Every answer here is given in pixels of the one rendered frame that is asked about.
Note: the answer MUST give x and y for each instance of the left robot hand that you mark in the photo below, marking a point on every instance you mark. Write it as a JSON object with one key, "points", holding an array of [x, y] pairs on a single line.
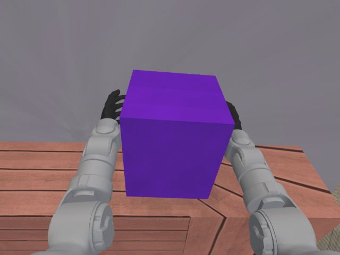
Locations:
{"points": [[111, 106]]}

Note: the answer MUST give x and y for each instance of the robot right forearm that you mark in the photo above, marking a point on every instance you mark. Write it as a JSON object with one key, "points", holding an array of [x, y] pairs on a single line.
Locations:
{"points": [[261, 191]]}

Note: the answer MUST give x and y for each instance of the pedestal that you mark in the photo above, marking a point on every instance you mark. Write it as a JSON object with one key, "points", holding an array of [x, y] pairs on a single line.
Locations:
{"points": [[34, 177]]}

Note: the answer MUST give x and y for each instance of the robot left forearm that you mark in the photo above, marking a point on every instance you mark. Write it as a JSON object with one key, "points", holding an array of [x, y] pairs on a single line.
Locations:
{"points": [[93, 180]]}

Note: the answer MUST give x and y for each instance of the right robot hand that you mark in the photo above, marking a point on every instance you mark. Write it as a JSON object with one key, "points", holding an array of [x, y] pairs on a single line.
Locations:
{"points": [[235, 116]]}

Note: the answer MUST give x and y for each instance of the carton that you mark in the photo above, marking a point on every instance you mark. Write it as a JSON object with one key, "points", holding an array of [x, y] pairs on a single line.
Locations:
{"points": [[175, 128]]}

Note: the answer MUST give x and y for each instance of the left robot upper arm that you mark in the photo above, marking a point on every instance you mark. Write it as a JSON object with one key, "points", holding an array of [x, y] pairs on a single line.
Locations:
{"points": [[80, 228]]}

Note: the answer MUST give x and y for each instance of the right robot upper arm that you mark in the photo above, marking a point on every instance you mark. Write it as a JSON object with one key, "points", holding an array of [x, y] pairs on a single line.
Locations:
{"points": [[283, 231]]}

